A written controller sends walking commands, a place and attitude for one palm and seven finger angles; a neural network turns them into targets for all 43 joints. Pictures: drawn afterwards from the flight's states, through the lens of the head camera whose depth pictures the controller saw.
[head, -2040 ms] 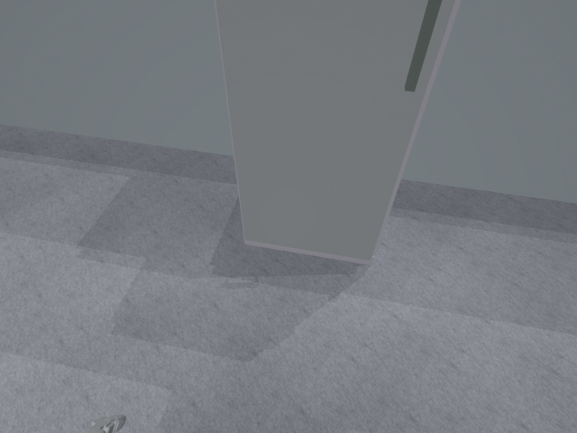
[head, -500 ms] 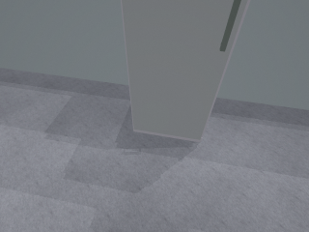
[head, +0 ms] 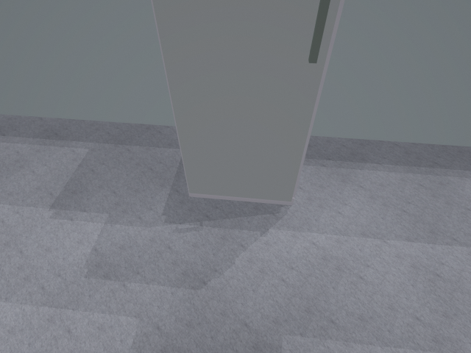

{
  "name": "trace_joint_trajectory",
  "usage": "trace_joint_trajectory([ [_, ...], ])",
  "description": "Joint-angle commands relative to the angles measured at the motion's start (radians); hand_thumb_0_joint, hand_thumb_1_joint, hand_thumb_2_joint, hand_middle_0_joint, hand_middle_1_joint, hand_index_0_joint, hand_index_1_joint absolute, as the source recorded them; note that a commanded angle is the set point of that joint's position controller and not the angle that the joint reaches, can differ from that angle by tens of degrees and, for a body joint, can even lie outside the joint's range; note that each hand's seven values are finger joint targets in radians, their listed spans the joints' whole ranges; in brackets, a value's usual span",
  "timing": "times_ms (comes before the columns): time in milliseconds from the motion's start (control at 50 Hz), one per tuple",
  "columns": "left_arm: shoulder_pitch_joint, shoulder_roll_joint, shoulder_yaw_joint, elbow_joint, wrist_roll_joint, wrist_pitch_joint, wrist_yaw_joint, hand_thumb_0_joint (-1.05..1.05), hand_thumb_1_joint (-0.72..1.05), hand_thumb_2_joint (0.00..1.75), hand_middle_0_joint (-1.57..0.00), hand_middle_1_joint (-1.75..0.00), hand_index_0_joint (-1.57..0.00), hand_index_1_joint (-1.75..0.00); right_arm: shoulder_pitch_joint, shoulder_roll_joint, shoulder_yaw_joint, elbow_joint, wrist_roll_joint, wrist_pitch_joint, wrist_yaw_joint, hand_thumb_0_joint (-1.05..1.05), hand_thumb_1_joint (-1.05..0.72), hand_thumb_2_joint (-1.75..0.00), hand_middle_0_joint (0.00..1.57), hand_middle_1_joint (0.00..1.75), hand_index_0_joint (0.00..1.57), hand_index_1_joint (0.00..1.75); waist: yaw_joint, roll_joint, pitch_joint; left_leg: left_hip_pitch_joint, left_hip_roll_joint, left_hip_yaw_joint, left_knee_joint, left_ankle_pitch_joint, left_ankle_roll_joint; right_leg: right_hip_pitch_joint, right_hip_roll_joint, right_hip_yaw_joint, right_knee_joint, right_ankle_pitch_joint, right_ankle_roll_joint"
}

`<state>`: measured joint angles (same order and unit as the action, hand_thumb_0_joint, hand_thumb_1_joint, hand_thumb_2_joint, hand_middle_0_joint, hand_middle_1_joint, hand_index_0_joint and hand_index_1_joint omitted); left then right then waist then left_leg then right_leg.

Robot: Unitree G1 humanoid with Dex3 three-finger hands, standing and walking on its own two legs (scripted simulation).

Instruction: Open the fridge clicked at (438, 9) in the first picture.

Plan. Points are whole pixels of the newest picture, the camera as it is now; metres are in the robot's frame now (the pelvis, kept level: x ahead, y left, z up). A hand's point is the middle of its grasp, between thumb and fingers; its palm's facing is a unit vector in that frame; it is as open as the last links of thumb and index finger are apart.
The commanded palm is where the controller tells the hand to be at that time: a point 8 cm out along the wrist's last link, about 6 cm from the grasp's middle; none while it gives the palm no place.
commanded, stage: take the last steps up to it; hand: right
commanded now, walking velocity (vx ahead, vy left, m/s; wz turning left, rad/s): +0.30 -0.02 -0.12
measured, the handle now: (322, 8) +0.90 -0.18 +0.22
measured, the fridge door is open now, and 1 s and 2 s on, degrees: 0 0 0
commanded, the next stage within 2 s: come to a stop and stand still in 1.06 s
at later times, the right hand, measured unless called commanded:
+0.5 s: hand (338, 337) +0.20 -0.19 -0.17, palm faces +0.00 +0.99 -0.15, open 7.4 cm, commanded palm none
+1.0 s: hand (320, 304) +0.27 -0.17 -0.18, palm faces +0.18 +0.97 -0.16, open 7.3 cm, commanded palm none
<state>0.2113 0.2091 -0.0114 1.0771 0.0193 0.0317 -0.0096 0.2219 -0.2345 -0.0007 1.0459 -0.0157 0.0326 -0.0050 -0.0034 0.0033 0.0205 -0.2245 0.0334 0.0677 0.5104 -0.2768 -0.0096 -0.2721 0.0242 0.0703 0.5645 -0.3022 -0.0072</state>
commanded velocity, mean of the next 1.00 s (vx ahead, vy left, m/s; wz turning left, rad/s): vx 0.28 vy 0.01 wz -0.02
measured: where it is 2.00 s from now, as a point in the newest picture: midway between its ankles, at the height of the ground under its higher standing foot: (244, 317)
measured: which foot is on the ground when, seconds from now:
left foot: down 0.00-0.12, up 0.14-0.58, down 0.60-1.00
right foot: down 0.00-0.60, up 0.62-1.00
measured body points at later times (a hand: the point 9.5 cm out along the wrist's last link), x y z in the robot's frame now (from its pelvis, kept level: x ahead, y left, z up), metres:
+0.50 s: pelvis +0.13 -0.02 +0.00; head +0.16 -0.02 +0.45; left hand +0.00 +0.18 -0.14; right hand +0.20 -0.24 -0.15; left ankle +0.23 +0.11 -0.70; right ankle +0.01 -0.12 -0.73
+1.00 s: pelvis +0.33 +0.00 +0.00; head +0.34 -0.02 +0.45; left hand +0.45 +0.22 -0.13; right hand +0.26 -0.22 -0.16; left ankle +0.28 +0.11 -0.73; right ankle +0.39 -0.11 -0.72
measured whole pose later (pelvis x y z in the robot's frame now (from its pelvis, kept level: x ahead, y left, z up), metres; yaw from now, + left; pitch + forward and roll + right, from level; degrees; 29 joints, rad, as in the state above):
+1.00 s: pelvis +0.33 +0.00 +0.00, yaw -5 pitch +0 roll +2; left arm 0.15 0.16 0.05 1.02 0.02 -0.03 -0.02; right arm 0.39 -0.17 -0.05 1.11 -0.02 -0.06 0.00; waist -0.04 0.00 0.01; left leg -0.09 -0.02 0.16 0.39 -0.31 0.02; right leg -0.44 -0.10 -0.10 0.68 -0.25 0.00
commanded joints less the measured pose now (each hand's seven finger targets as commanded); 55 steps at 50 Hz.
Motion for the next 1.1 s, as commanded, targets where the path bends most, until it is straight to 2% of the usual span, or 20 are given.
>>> trace_joint_trajectory([
  [0, 0.056, 0.114, 0.049, -0.060, 0.009, -0.018, 0.008, 0.00, 0.90, 0.90, -0.20, -0.30, -0.20, -0.30, 0.041, -0.206, -0.061, -0.052, -0.011, -0.028, -0.015, 0.00, -0.90, -0.90, 0.20, 0.30, 0.20, 0.30, 0.001, 0.172, 0.054, -0.076, 0.265, -0.289, -0.319, -0.521, 0.117, -0.085, -0.034, -0.083, 0.123, -0.135, -0.006],
  [60, 0.176, 0.074, 0.049, -0.026, 0.005, -0.038, 0.006, 0.00, 0.90, 0.90, -0.20, -0.30, -0.20, -0.30, 0.022, -0.159, -0.059, -0.054, -0.008, -0.038, -0.009, 0.00, -0.90, -0.90, 0.20, 0.30, 0.20, 0.30, 0.055, 0.025, 0.078, -0.203, 0.177, -0.127, -0.164, -0.435, 0.090, 0.078, -0.054, -0.072, -0.037, -0.136, -0.025],
  [80, 0.241, 0.099, 0.056, -0.006, 0.009, -0.046, 0.011, 0.00, 0.90, 0.90, -0.20, -0.30, -0.20, -0.30, 0.015, -0.110, -0.052, -0.061, -0.005, -0.035, -0.003, 0.00, -0.90, -0.90, 0.20, 0.30, 0.20, 0.30, 0.073, -0.115, 0.115, -0.281, 0.082, -0.041, 0.001, -0.396, 0.054, 0.098, -0.117, 0.078, -0.176, -0.263, -0.054],
  [100, 0.319, 0.167, 0.072, 0.009, 0.014, -0.057, 0.020, 0.00, 0.90, 0.90, -0.20, -0.30, -0.20, -0.30, 0.000, -0.042, -0.039, -0.085, -0.002, -0.035, 0.002, 0.00, -0.90, -0.90, 0.20, 0.30, 0.20, 0.30, 0.097, -0.327, 0.140, -0.378, -0.030, 0.082, 0.276, -0.308, 0.013, 0.107, -0.286, 0.366, -0.396, -0.460, -0.119],
  [120, 0.346, 0.177, 0.075, 0.012, 0.011, -0.063, 0.029, 0.00, 0.90, 0.90, -0.20, -0.30, -0.20, -0.30, -0.047, -0.039, -0.037, -0.109, -0.015, -0.042, -0.002, 0.00, -0.90, -0.90, 0.20, 0.30, 0.20, 0.30, 0.097, -0.320, 0.188, -0.456, -0.026, 0.007, 0.440, -0.278, 0.022, 0.105, -0.344, 0.515, -0.485, -0.454, -0.172],
  [200, 0.284, 0.099, 0.052, -0.005, 0.001, -0.097, 0.042, 0.00, 0.90, 0.90, -0.20, -0.30, -0.20, -0.30, -0.001, -0.022, -0.048, -0.071, -0.018, -0.066, 0.019, 0.00, -0.90, -0.90, 0.20, 0.30, 0.20, 0.30, 0.039, -0.079, 0.140, -0.466, 0.059, -0.060, 0.580, -0.089, 0.016, 0.160, -0.297, 0.322, -0.420, -0.054, -0.188],
  [280, 0.330, 0.066, 0.050, 0.026, -0.007, -0.117, 0.054, 0.00, 0.90, 0.90, -0.20, -0.30, -0.20, -0.30, 0.013, 0.007, -0.048, -0.061, -0.012, -0.059, 0.023, 0.00, -0.90, -0.90, 0.20, 0.30, 0.20, 0.30, 0.029, -0.088, 0.057, -0.448, 0.056, -0.034, 0.542, 0.005, -0.011, 0.260, -0.252, 0.161, -0.371, 0.290, -0.185],
  [480, 0.375, 0.063, 0.062, 0.074, 0.010, -0.111, 0.057, 0.00, 0.90, 0.90, -0.20, -0.30, -0.20, -0.30, -0.174, 0.037, -0.054, -0.120, -0.003, -0.069, 0.029, 0.00, -0.90, -0.90, 0.20, 0.30, 0.20, 0.30, 0.068, -0.126, 0.115, -0.298, 0.024, 0.030, 0.152, 0.026, 0.019, 0.257, -0.269, 0.068, -0.309, 0.496, -0.159],
  [540, 0.337, 0.073, 0.067, 0.071, -0.001, -0.110, 0.051, 0.00, 0.90, 0.90, -0.20, -0.30, -0.20, -0.30, 0.094, -0.026, -0.077, -0.040, -0.008, -0.090, 0.020, 0.00, -0.90, -0.90, 0.20, 0.30, 0.20, 0.30, -0.062, -0.034, -0.014, 0.127, -0.017, 0.036, -0.004, 0.130, 0.052, 0.141, -0.217, -0.011, -0.007, 0.631, -0.093],
  [560, 0.339, 0.044, 0.064, 0.057, -0.010, -0.113, 0.040, 0.00, 0.90, 0.90, -0.20, -0.30, -0.20, -0.30, 0.244, -0.102, -0.098, 0.001, -0.018, -0.103, 0.007, 0.00, -0.90, -0.90, 0.20, 0.30, 0.20, 0.30, -0.122, 0.093, -0.106, 0.373, 0.151, -0.151, -0.036, 0.093, 0.111, -0.057, -0.147, -0.072, 0.255, 0.394, -0.051],
  [580, 0.377, -0.006, 0.055, 0.027, -0.016, -0.116, 0.036, 0.00, 0.90, 0.90, -0.20, -0.30, -0.20, -0.30, 0.346, -0.194, -0.120, 0.027, -0.013, -0.106, -0.004, 0.00, -0.90, -0.90, 0.20, 0.30, 0.20, 0.30, -0.114, 0.294, -0.218, 0.513, 0.421, -0.563, -0.161, 0.138, 0.216, -0.261, 0.001, -0.130, 0.575, -0.218, -0.014],
  [600, 0.295, 0.022, 0.062, 0.013, -0.014, -0.108, 0.036, 0.00, 0.90, 0.90, -0.20, -0.30, -0.20, -0.30, 0.329, -0.195, -0.119, 0.030, 0.005, -0.099, -0.006, 0.00, -0.90, -0.90, 0.20, 0.30, 0.20, 0.30, -0.122, 0.185, -0.156, 0.409, 0.428, -0.590, -0.227, 0.072, 0.247, -0.307, -0.046, -0.047, 0.714, -0.262, -0.037],
  [640, 0.202, -0.009, 0.072, -0.001, -0.007, -0.100, 0.024, 0.00, 0.90, 0.90, -0.20, -0.30, -0.20, -0.30, 0.154, -0.105, -0.099, -0.007, 0.003, -0.094, -0.012, 0.00, -0.90, -0.90, 0.20, 0.30, 0.20, 0.30, -0.065, 0.053, 0.021, 0.144, 0.374, -0.465, -0.299, -0.156, 0.223, -0.329, -0.125, -0.053, 0.758, -0.113, -0.042],
  [680, 0.204, -0.041, 0.067, -0.001, 0.005, -0.076, 0.017, 0.00, 0.90, 0.90, -0.20, -0.30, -0.20, -0.30, 0.068, -0.024, -0.069, -0.029, -0.005, -0.103, -0.014, 0.00, -0.90, -0.90, 0.20, 0.30, 0.20, 0.30, 0.005, 0.045, 0.090, -0.068, 0.303, -0.281, -0.332, -0.060, 0.180, -0.253, -0.163, -0.054, 0.681, -0.033, -0.021],
  [740, 0.227, -0.059, 0.069, 0.001, 0.008, -0.049, 0.010, 0.00, 0.90, 0.90, -0.20, -0.30, -0.20, -0.30, 0.074, 0.005, -0.053, -0.022, -0.011, -0.108, -0.014, 0.00, -0.90, -0.90, 0.20, 0.30, 0.20, 0.30, 0.049, 0.096, 0.097, -0.163, 0.236, -0.135, -0.359, 0.028, 0.156, -0.186, -0.159, -0.100, 0.547, 0.012, 0.006],
  [940, -0.041, -0.023, 0.059, -0.108, 0.003, -0.080, -0.011, 0.00, 0.90, 0.90, -0.20, -0.30, -0.20, -0.30, 0.219, -0.059, -0.065, 0.029, -0.012, -0.110, -0.009, 0.00, -0.90, -0.90, 0.20, 0.30, 0.20, 0.30, -0.032, 0.073, 0.043, 0.115, 0.237, -0.123, -0.241, 0.331, 0.173, -0.163, -0.110, -0.184, 0.083, 0.039, 0.006],
  [1000, 0.125, 0.031, 0.067, -0.050, 0.007, -0.095, 0.007, 0.00, 0.90, 0.90, -0.20, -0.30, -0.20, -0.30, 0.201, -0.048, -0.062, 0.036, -0.001, -0.102, -0.011, 0.00, -0.90, -0.90, 0.20, 0.30, 0.20, 0.30, 0.053, 0.010, -0.042, 0.044, 0.149, -0.024, 0.037, 0.462, 0.107, 0.172, -0.083, -0.193, -0.119, 0.170, -0.020],
  [1020, 0.241, 0.128, 0.088, -0.027, 0.018, -0.104, 0.018, 0.00, 0.90, 0.90, -0.20, -0.30, -0.20, -0.30, 0.222, -0.006, -0.055, 0.021, 0.006, -0.100, -0.007, 0.00, -0.90, -0.90, 0.20, 0.30, 0.20, 0.30, 0.091, -0.169, -0.135, -0.148, 0.047, 0.047, 0.282, 0.212, 0.050, 0.398, -0.283, 0.044, -0.144, 0.343, -0.097],
  [1040, 0.315, 0.198, 0.100, -0.010, 0.004, -0.095, 0.025, 0.00, 0.90, 0.90, -0.20, -0.30, -0.20, -0.30, 0.197, 0.019, -0.040, -0.006, 0.007, -0.104, -0.004, 0.00, -0.90, -0.90, 0.20, 0.30, 0.20, 0.30, 0.101, -0.325, -0.165, -0.330, -0.030, 0.065, 0.545, -0.310, 0.017, 0.495, -0.476, 0.246, -0.207, 0.578, -0.205],
  [1080, 0.221, 0.118, 0.077, -0.014, -0.001, -0.090, 0.039, 0.00, 0.90, 0.90, -0.20, -0.30, -0.20, -0.30, 0.139, 0.001, -0.054, 0.007, -0.006, -0.087, -0.013, 0.00, -0.90, -0.90, 0.20, 0.30, 0.20, 0.30, 0.075, -0.172, -0.037, -0.366, 0.044, -0.031, 0.675, -0.252, 0.024, 0.305, -0.435, 0.152, -0.272, 0.492, -0.205],
])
